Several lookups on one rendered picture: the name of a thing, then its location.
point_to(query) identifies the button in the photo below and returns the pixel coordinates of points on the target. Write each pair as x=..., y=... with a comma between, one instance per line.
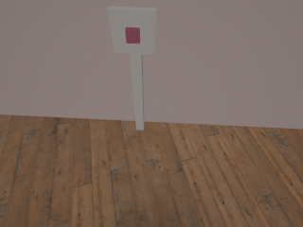
x=132, y=35

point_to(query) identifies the panel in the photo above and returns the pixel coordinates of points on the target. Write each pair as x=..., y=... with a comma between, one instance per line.
x=144, y=19

